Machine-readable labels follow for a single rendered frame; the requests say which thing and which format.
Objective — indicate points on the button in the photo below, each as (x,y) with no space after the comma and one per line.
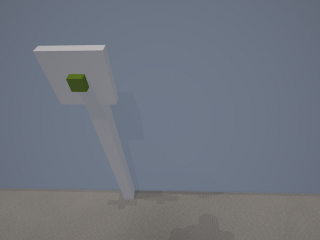
(77,82)

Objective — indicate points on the panel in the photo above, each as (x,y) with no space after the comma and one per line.
(57,62)

